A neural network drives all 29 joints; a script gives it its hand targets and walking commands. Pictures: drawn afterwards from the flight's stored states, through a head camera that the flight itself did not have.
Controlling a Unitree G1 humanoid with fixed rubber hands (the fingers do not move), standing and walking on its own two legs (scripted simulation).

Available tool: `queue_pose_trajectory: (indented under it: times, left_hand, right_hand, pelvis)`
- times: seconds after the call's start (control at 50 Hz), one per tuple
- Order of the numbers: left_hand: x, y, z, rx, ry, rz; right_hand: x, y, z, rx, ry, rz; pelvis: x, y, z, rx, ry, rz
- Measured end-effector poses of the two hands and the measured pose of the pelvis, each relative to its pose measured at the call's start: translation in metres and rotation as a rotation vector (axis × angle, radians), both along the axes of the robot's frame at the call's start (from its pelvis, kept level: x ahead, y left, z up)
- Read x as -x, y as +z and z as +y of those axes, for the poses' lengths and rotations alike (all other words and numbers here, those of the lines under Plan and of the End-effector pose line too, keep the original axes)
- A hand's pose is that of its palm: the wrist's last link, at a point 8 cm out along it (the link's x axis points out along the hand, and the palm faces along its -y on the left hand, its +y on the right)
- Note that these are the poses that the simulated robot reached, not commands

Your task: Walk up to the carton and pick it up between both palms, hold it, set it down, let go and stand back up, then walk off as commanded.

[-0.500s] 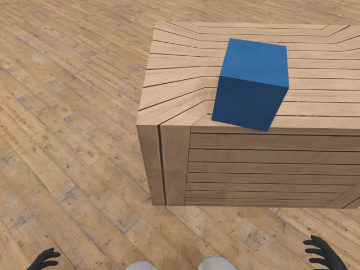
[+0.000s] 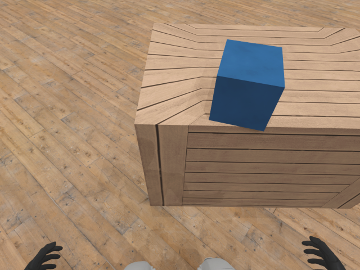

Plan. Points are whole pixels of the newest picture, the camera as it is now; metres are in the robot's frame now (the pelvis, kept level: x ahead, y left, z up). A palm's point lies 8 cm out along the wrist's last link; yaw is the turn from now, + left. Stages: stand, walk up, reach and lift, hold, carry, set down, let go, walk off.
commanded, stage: walk up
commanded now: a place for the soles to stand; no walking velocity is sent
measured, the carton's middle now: (244, 84) +0.66 -0.21 +0.03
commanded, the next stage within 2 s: none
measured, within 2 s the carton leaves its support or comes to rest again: neither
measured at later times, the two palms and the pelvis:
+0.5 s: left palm out of the picture +0.12 +0.32 -0.07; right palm out of the picture +0.12 -0.33 -0.06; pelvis +0.00 +0.00 +0.00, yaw +0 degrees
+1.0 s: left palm (85, 264) +0.15 +0.20 -0.05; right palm out of the picture +0.12 -0.47 -0.04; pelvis +0.05 -0.11 +0.02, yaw -4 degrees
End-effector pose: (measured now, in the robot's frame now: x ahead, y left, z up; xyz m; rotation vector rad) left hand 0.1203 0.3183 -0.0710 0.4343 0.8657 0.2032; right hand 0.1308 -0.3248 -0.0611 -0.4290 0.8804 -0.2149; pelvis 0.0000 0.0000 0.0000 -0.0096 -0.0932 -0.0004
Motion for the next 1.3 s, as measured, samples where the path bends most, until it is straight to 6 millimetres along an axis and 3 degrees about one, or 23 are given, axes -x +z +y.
queue_pose_trajectory:
  times: [0.24,0.56,0.62,0.68,0.76,0.82,0.9,0.98,1.06,1.2,1.3]
  left_hand:
    - [-0.001,0.002,0.0,0.0,-0.006,-0.011]
    - [-0.005,0.003,-0.004,0.001,-0.011,-0.007]
    - [-0.007,0.0,-0.012,0.035,-0.024,0.033]
    - [-0.013,-0.003,-0.027,0.059,-0.038,0.061]
    - [-0.03,-0.008,-0.059,0.077,-0.068,0.078]
    - [-0.041,-0.012,-0.087,0.077,-0.085,0.089]
    - [-0.035,-0.008,-0.111,0.065,-0.06,0.104]
    - [-0.028,0.018,-0.113,0.02,-0.037,0.144]
    - [-0.033,0.032,-0.115,-0.003,-0.031,0.17]
    - [-0.048,0.028,-0.113,0.012,-0.035,0.194]
    - [-0.065,0.012,-0.105,0.054,-0.047,0.192]
  right_hand:
    - [0.011,-0.001,-0.002,0.001,-0.015,0.009]
    - [0.006,-0.002,-0.005,-0.004,-0.007,-0.004]
    - [0.014,0.0,-0.021,0.027,-0.011,-0.013]
    - [0.033,0.003,-0.05,0.075,-0.045,0.016]
    - [0.061,0.005,-0.093,0.124,-0.091,0.089]
    - [0.07,0.0,-0.126,0.133,-0.117,0.127]
    - [0.049,0.001,-0.144,0.112,-0.109,0.118]
    - [0.016,0.016,-0.148,0.085,-0.086,0.067]
    - [0.003,0.02,-0.149,0.064,-0.075,0.073]
    - [-0.014,0.021,-0.142,0.063,-0.058,0.091]
    - [-0.023,0.023,-0.126,0.078,-0.053,0.08]
  pelvis:
    - [0.004,0.0,0.001,0.0,-0.004,-0.004]
    - [0.002,0.0,-0.003,-0.003,-0.006,-0.001]
    - [0.0,0.0,-0.011,-0.008,-0.011,0.004]
    - [-0.005,-0.001,-0.024,-0.014,-0.023,0.014]
    - [-0.014,-0.003,-0.051,-0.028,-0.044,0.031]
    - [-0.021,-0.007,-0.077,-0.037,-0.06,0.039]
    - [-0.033,-0.001,-0.104,-0.052,-0.057,0.014]
    - [-0.044,0.02,-0.114,-0.05,-0.065,0.014]
    - [-0.053,0.03,-0.118,-0.044,-0.068,0.035]
    - [-0.07,0.032,-0.115,-0.035,-0.07,0.057]
    - [-0.084,0.025,-0.102,-0.017,-0.07,0.058]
